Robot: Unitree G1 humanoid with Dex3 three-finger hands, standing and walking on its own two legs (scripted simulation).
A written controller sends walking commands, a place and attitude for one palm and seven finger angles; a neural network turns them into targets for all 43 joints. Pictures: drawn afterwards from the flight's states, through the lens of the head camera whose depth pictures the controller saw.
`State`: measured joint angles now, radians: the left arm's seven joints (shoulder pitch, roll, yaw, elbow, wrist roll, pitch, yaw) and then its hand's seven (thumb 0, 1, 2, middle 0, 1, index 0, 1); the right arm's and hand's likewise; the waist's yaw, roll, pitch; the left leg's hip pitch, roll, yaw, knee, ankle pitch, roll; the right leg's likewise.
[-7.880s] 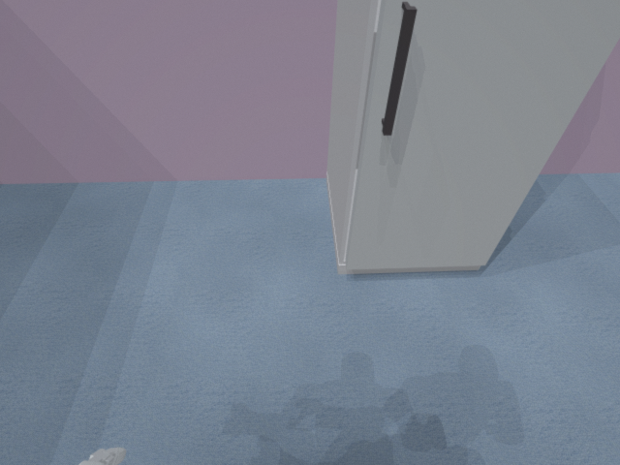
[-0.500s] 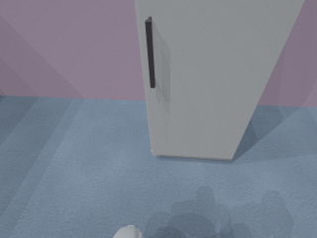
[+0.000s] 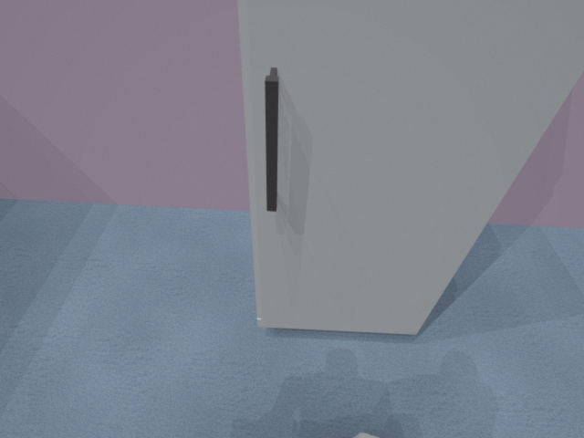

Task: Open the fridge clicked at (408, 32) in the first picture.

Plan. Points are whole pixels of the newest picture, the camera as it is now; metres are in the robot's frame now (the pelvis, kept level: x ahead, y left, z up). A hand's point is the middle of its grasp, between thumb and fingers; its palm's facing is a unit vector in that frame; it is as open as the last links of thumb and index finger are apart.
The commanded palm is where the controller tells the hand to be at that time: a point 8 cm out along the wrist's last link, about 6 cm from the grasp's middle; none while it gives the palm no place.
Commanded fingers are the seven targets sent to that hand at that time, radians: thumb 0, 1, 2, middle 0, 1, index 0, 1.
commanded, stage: take the last steps up to it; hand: left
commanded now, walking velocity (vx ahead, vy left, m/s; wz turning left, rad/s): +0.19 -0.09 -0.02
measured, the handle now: (272, 147) +0.59 +0.08 +0.09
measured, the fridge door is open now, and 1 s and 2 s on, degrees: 0 0 0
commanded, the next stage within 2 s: come to a stop and stand still in 0.12 s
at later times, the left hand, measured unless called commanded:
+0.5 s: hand (223, 431) +0.18 +0.12 -0.16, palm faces +0.05 -0.96 -0.26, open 7.2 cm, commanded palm none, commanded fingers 0.00 0.90 0.90 -0.20 -0.30 -0.20 -0.30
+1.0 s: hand out of the picture +0.07 +0.20 -0.18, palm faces +0.07 -0.98 -0.21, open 7.4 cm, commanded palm none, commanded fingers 0.00 0.90 0.90 -0.20 -0.30 -0.20 -0.30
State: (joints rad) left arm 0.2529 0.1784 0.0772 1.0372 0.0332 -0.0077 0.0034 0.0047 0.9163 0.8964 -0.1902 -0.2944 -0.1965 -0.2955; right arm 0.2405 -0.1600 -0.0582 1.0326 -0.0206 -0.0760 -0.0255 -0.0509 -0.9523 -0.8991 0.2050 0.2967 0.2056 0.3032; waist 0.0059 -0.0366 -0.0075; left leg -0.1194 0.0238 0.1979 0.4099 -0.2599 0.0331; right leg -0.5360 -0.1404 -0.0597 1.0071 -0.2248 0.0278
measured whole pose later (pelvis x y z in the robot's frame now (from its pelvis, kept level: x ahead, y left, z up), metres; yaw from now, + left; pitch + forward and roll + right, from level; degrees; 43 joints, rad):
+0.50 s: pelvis +0.11 -0.07 +0.00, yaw +1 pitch -1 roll +1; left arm 0.15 0.14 0.04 1.03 0.02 0.00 0.04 -0.01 0.94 0.90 -0.20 -0.30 -0.21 -0.30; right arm 0.21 -0.18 -0.06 1.06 -0.01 0.05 -0.02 0.00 -0.91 -0.90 0.20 0.30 0.20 0.30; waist 0.00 0.05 0.09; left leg -0.43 0.03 0.03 0.97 -0.43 -0.06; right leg -0.29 -0.05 -0.16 0.50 -0.20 -0.06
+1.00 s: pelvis +0.06 +0.01 +0.00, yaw +0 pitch +0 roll +0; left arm 0.26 0.20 0.05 1.09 0.02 0.05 0.03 0.01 0.91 0.90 -0.19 -0.30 -0.20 -0.30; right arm 0.18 -0.14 -0.03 1.02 -0.01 0.00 -0.04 0.00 -0.93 -0.90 0.21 0.30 0.21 0.30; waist 0.02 -0.04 0.02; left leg -0.20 -0.04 0.10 0.39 -0.20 0.08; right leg -0.30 -0.05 0.01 0.84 -0.42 0.05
